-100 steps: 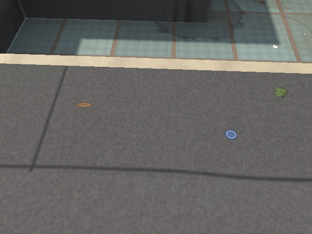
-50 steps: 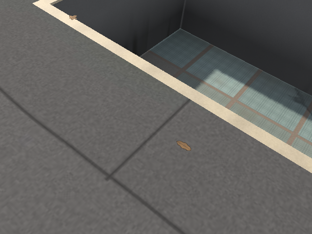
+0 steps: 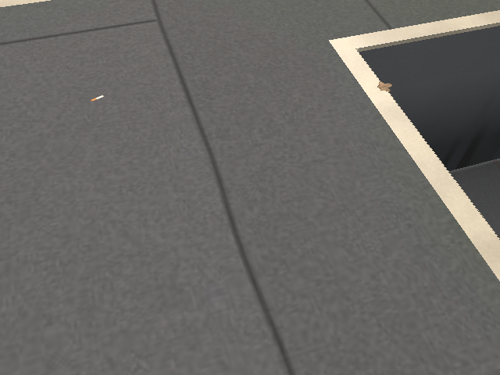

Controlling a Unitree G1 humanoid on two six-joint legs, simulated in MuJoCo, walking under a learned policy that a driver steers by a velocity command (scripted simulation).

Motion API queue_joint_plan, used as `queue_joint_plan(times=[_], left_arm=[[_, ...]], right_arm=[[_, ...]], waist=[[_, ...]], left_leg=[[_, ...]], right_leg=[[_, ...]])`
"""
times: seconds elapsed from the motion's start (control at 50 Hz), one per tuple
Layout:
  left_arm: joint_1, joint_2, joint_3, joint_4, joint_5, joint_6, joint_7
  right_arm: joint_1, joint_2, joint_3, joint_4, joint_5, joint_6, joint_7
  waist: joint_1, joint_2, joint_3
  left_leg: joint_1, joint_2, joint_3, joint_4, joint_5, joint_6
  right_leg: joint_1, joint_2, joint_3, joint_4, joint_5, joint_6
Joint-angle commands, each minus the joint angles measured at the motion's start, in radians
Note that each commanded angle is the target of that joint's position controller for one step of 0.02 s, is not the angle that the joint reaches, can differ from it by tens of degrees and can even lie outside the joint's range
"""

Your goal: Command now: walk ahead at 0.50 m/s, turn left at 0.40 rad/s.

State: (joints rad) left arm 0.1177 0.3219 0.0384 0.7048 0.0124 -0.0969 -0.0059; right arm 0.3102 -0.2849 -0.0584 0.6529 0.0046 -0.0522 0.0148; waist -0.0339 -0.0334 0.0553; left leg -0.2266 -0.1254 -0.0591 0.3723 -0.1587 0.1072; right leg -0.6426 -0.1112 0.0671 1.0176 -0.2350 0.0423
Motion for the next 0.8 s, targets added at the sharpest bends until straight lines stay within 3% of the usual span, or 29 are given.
queue_joint_plan(times=[0.02, 0.08, 0.16, 0.22, 0.24, 0.26, 0.28, 0.3, 0.32, 0.34, 0.36, 0.38, 0.4, 0.44, 0.48, 0.52, 0.58, 0.64, 0.7, 0.74, 0.76, 0.78, 0.8], left_arm=[[0.008, 0.051, 0.01, -0.041, 0.006, 0.004, 0.0], [-0.104, 0.033, 0.001, -0.063, -0.005, -0.004, -0.011], [-0.191, 0.059, 0.008, -0.099, -0.017, -0.015, -0.029], [-0.159, 0.077, 0.018, -0.103, -0.017, -0.021, -0.038], [-0.109, 0.088, 0.026, -0.093, -0.016, -0.023, -0.036], [0.0, 0.114, 0.042, -0.064, -0.011, -0.026, -0.03], [0.166, 0.161, 0.058, -0.039, -0.002, -0.028, -0.024], [0.299, 0.244, 0.084, -0.013, 0.009, -0.019, -0.021], [0.336, 0.176, 0.069, 0.011, -0.02, -0.012, -0.03], [0.278, 0.122, 0.052, 0.005, -0.031, -0.006, -0.025], [0.209, 0.103, 0.043, -0.009, -0.022, 0.002, -0.02], [0.162, 0.085, 0.034, -0.011, -0.012, 0.006, -0.02], [0.136, 0.066, 0.027, -0.014, -0.002, 0.002, -0.02], [0.126, 0.062, 0.025, -0.008, -0.005, -0.006, -0.022], [0.138, 0.085, 0.031, 0.008, -0.014, -0.012, -0.019], [0.157, 0.105, 0.038, 0.023, -0.017, -0.009, -0.013], [0.197, 0.119, 0.039, 0.045, -0.026, 0.002, -0.007], [0.265, 0.134, 0.042, 0.078, -0.033, 0.013, -0.004], [0.295, 0.143, 0.047, 0.103, -0.037, 0.032, 0.002], [0.287, 0.158, 0.052, 0.11, -0.037, 0.043, 0.008], [0.275, 0.165, 0.054, 0.109, -0.038, 0.048, 0.01], [0.265, 0.15, 0.046, 0.106, -0.035, 0.051, 0.012], [0.257, 0.099, 0.023, 0.076, -0.013, 0.047, 0.013]], right_arm=[[-0.038, -0.147, -0.037, -0.053, 0.001, -0.022, -0.019], [0.015, -0.159, -0.037, -0.017, 0.007, -0.022, -0.02], [0.082, -0.166, -0.037, 0.032, 0.015, -0.016, -0.017], [0.094, -0.171, -0.041, 0.054, 0.012, 0.001, -0.022], [0.079, -0.174, -0.041, 0.055, 0.013, 0.006, -0.023], [0.062, -0.162, -0.035, 0.052, 0.011, 0.009, -0.023], [0.048, -0.131, -0.019, 0.034, -0.002, 0.009, -0.024], [0.171, -0.064, 0.002, 0.028, 0.011, -0.006, -0.023], [0.167, -0.084, 0.004, 0.031, 0.014, -0.019, -0.02], [0.069, -0.157, -0.016, 0.018, 0.032, -0.024, -0.016], [-0.011, -0.157, -0.014, -0.003, 0.029, -0.027, -0.016], [-0.057, -0.144, -0.014, -0.015, 0.013, -0.029, -0.015], [-0.05, -0.132, -0.017, -0.011, 0.004, -0.026, -0.015], [-0.004, -0.093, -0.011, 0.009, 0.006, -0.016, -0.014], [-0.032, -0.074, -0.004, 0.001, -0.001, -0.011, -0.017], [-0.096, -0.061, 0.003, -0.017, -0.007, -0.016, -0.017], [-0.203, -0.036, 0.014, -0.036, -0.002, -0.03, -0.006], [-0.298, -0.036, 0.016, -0.06, 0.009, -0.039, 0.01], [-0.351, -0.052, 0.01, -0.085, 0.013, -0.046, 0.027], [-0.319, -0.076, 0.001, -0.081, 0.011, -0.048, 0.033], [-0.252, -0.098, -0.012, -0.066, 0.006, -0.05, 0.029], [-0.109, -0.142, -0.036, -0.027, 0.002, -0.05, 0.021], [0.078, -0.213, -0.057, 0.005, -0.013, -0.047, 0.007]], waist=[[0.023, 0.078, -0.053], [-0.032, 0.09, -0.031], [-0.066, 0.1, 0.003], [-0.042, 0.132, -0.005], [-0.01, 0.144, -0.028], [0.049, 0.132, -0.1], [0.124, 0.094, -0.247], [0.12, -0.138, -0.417], [0.131, -0.229, -0.431], [0.141, -0.122, -0.266], [0.121, -0.042, -0.163], [0.094, -0.004, -0.076], [0.063, -0.022, -0.053], [0.034, -0.058, -0.059], [0.03, -0.049, -0.046], [0.047, -0.03, -0.035], [0.087, -0.028, -0.022], [0.124, -0.027, -0.001], [0.121, -0.034, 0.012], [0.086, -0.048, -0.013], [0.041, -0.054, -0.055], [-0.035, -0.038, -0.147], [-0.109, 0.043, -0.306]], left_leg=[[-0.034, 0.232, -0.172, -0.166, 0.233, 0.159], [-0.043, 0.218, -0.143, -0.163, 0.119, 0.12], [0.107, 0.286, -0.212, -0.105, 0.103, 0.118], [0.218, 0.33, -0.254, -0.041, 0.236, 0.096], [0.228, 0.32, -0.245, 0.009, 0.361, 0.082], [0.216, 0.272, -0.204, 0.13, 0.515, 0.058], [0.092, 0.221, -0.157, 0.358, 0.455, 0.021], [-0.277, 0.067, -0.062, 0.744, 0.078, -0.07], [-0.46, 0.031, -0.114, 0.887, -0.408, -0.085], [-0.552, 0.094, -0.125, 0.954, -0.359, -0.082], [-0.552, 0.147, -0.072, 0.929, -0.275, -0.078], [-0.534, 0.181, -0.047, 0.857, -0.214, -0.08], [-0.482, 0.214, -0.046, 0.8, -0.166, -0.082], [-0.413, 0.228, -0.026, 0.745, -0.131, -0.096], [-0.434, 0.238, -0.009, 0.668, -0.085, -0.116], [-0.451, 0.244, 0.002, 0.541, 0.022, -0.129], [-0.397, 0.219, 0.03, 0.33, 0.195, -0.128], [-0.372, 0.193, 0.045, 0.217, 0.26, -0.12], [-0.394, 0.18, 0.037, 0.151, 0.187, -0.089], [-0.327, 0.159, 0.049, 0.124, 0.111, -0.061], [-0.207, 0.133, 0.069, 0.1, 0.093, -0.04], [0.01, 0.127, 0.077, 0.08, 0.121, -0.01], [0.335, 0.297, -0.094, 0.139, 0.167, 0.054]], right_leg=[[0.041, 0.001, -0.024, -0.169, 0.207, 0.027], [0.116, 0.043, -0.041, -0.363, 0.389, 0.018], [0.056, 0.058, -0.027, -0.471, 0.333, -0.022], [0.075, 0.076, -0.039, -0.513, 0.192, -0.067], [0.15, 0.096, -0.062, -0.534, 0.156, -0.088], [0.31, 0.115, -0.084, -0.563, 0.186, -0.118], [0.588, 0.006, 0.016, -0.509, 0.252, -0.182], [0.99, -0.213, 0.418, -0.536, 0.093, -0.343], [1.047, -0.281, 0.685, -0.689, -0.109, -0.37], [0.931, -0.259, 0.59, -0.717, -0.229, -0.323], [0.788, -0.222, 0.467, -0.737, -0.191, -0.291], [0.653, -0.178, 0.377, -0.773, -0.101, -0.283], [0.574, -0.145, 0.317, -0.798, -0.014, -0.272], [0.506, -0.107, 0.232, -0.836, 0.108, -0.277], [0.488, -0.102, 0.165, -0.862, 0.228, -0.291], [0.499, -0.088, 0.105, -0.874, 0.305, -0.284], [0.502, -0.05, 0.024, -0.875, 0.326, -0.247], [0.552, -0.076, 0.027, -0.866, 0.296, -0.242], [0.661, -0.125, 0.047, -0.818, 0.344, -0.227], [0.71, -0.14, 0.047, -0.753, 0.475, -0.207], [0.699, -0.123, 0.039, -0.666, 0.623, -0.193], [0.639, -0.074, 0.009, -0.5, 0.689, -0.167], [0.432, -0.018, -0.02, -0.211, 0.45, -0.132]])
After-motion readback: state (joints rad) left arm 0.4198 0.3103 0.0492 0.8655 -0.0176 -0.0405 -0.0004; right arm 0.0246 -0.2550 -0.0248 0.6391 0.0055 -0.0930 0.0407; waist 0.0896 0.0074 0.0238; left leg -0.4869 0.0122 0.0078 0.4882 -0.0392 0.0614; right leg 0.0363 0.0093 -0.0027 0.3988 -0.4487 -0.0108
